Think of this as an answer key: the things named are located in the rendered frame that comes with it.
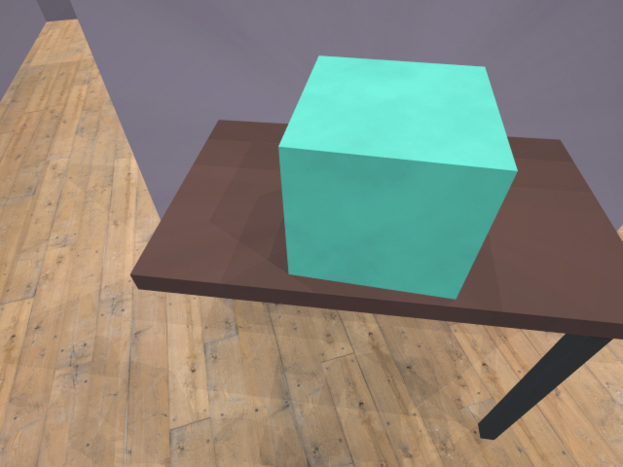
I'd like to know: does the table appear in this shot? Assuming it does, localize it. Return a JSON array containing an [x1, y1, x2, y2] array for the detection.
[[130, 120, 623, 440]]

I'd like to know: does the carton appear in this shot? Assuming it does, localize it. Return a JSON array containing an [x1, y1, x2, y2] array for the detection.
[[278, 55, 518, 299]]

